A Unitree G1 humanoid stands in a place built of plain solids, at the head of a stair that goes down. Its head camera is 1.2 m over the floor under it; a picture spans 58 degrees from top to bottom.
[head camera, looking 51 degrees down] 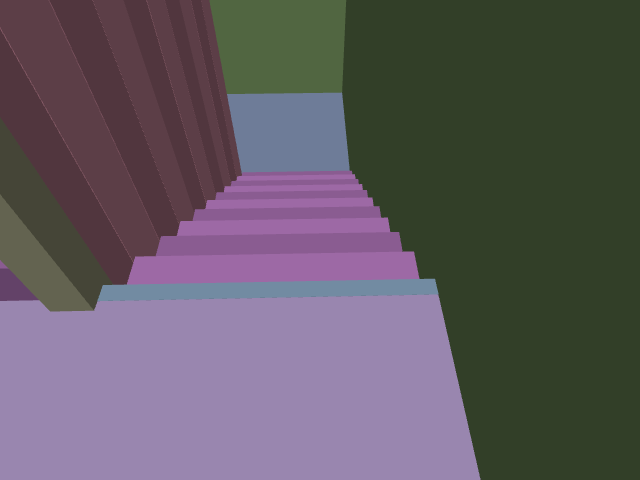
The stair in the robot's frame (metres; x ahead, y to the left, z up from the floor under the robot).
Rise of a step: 0.18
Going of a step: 0.25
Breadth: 1.11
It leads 1 degrees to the left of straight ahead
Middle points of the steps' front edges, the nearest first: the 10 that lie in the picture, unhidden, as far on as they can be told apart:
0.79 0.17 0.00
1.04 0.18 -0.17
1.29 0.18 -0.35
1.54 0.19 -0.53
1.79 0.20 -0.70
2.04 0.20 -0.88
2.29 0.21 -1.06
2.54 0.21 -1.23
2.79 0.22 -1.41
3.04 0.22 -1.59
